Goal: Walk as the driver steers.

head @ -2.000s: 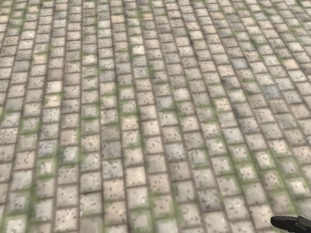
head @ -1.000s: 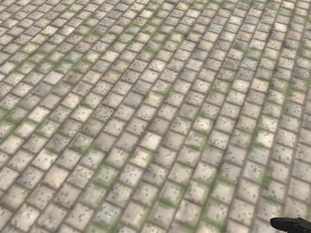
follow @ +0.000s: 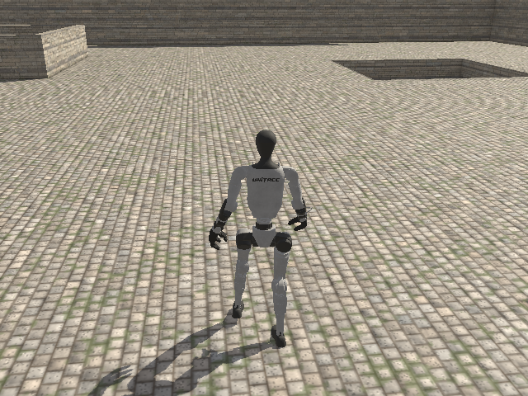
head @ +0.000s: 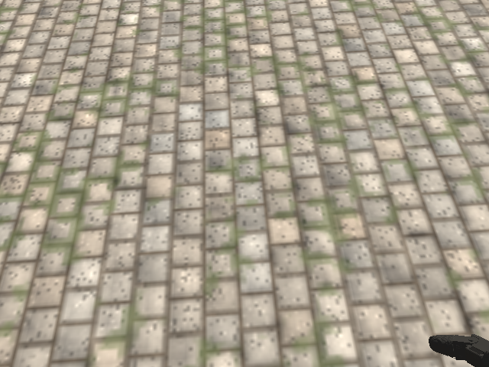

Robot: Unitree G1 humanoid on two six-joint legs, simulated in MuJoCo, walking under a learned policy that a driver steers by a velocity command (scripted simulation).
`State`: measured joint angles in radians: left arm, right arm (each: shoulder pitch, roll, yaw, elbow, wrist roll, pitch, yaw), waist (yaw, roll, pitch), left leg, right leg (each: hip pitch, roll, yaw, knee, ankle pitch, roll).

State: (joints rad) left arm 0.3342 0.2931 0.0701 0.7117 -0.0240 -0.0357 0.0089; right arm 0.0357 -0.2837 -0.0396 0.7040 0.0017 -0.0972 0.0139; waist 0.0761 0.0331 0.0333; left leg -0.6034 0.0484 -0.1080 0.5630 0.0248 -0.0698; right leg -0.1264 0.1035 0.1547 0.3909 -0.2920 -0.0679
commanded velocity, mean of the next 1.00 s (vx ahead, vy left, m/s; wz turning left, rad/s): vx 0.50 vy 0.00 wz -0.17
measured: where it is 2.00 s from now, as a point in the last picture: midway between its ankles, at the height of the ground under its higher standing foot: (301, 214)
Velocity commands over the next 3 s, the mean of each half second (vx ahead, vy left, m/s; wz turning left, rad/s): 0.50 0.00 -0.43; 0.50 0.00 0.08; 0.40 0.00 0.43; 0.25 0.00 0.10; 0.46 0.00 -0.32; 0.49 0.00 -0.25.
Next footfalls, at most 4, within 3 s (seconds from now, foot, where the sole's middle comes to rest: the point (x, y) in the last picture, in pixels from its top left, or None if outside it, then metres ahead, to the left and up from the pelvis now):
0.08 left None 0.23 0.14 -0.78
0.60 right None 0.46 -0.16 -0.78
1.14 left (277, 253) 0.80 0.02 -0.78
1.58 right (333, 194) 1.03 -0.16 -0.78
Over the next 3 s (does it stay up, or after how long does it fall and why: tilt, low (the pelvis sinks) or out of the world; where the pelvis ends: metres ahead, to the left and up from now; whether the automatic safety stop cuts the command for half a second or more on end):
stays up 1.48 -0.06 -0.01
